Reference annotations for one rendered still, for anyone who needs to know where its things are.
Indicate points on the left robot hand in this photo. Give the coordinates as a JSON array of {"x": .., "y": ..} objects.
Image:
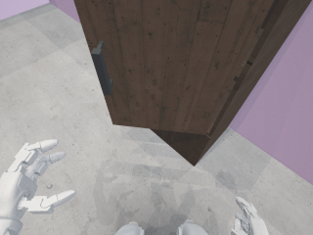
[{"x": 14, "y": 183}]

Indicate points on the robot left thigh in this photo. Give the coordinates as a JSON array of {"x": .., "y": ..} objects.
[{"x": 130, "y": 229}]

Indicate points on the robot thigh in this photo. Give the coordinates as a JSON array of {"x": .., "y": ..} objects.
[
  {"x": 130, "y": 229},
  {"x": 190, "y": 229}
]

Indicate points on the robot left forearm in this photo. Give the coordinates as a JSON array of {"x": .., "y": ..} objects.
[{"x": 10, "y": 226}]

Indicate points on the handle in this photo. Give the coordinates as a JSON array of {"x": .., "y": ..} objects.
[{"x": 101, "y": 68}]

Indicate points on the robot right thigh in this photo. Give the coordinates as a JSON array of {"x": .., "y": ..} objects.
[{"x": 190, "y": 229}]

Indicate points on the right robot hand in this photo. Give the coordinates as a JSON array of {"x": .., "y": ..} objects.
[{"x": 252, "y": 224}]

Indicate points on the cupboard door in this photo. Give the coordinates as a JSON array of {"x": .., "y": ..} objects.
[{"x": 171, "y": 62}]

